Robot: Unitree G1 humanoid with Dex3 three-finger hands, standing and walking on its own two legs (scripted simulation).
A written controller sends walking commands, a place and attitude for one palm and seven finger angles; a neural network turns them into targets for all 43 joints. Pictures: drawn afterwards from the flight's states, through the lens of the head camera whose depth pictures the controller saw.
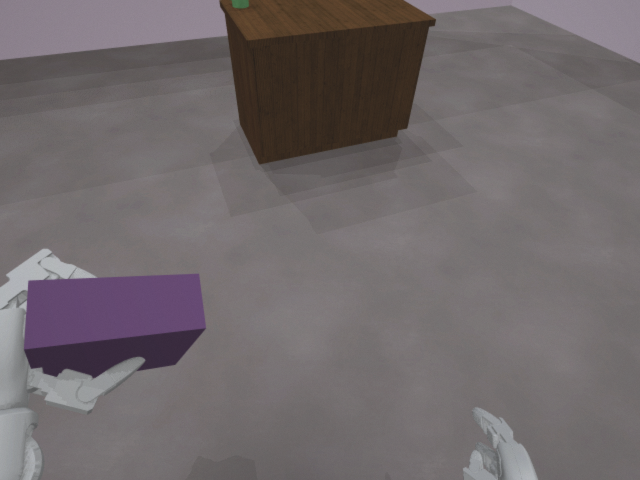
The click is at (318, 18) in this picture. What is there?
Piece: table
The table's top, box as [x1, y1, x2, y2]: [219, 0, 435, 47]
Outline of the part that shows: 219,0 221,8 247,47 434,25 435,21 434,18 403,0 248,0 249,6 246,8 234,8 231,5 230,0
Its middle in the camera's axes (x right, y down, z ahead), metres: +0.01 -1.06 +1.82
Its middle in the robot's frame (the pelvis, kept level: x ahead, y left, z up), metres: +2.06 +0.11 -0.12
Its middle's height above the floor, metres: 0.65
